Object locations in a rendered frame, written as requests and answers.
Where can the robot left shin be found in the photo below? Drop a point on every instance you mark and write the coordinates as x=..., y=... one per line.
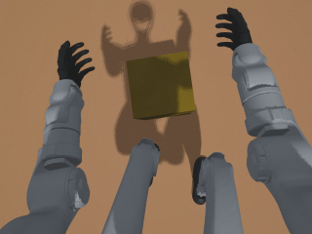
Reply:
x=145, y=141

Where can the right robot hand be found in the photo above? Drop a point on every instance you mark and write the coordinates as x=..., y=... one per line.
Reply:
x=240, y=33

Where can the left robot forearm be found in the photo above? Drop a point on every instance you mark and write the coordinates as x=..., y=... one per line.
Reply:
x=62, y=130

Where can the robot right upper arm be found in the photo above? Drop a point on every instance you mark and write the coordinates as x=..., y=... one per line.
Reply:
x=284, y=165

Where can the carton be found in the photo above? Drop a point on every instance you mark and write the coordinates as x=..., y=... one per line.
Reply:
x=161, y=86

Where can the robot left upper arm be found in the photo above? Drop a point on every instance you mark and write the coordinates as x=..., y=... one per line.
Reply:
x=54, y=198

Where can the right robot forearm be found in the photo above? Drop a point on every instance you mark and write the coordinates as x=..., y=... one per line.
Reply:
x=260, y=95

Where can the left robot thigh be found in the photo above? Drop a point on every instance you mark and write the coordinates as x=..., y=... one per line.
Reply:
x=127, y=213

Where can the left robot hand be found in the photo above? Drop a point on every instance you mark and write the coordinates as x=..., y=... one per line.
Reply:
x=67, y=69

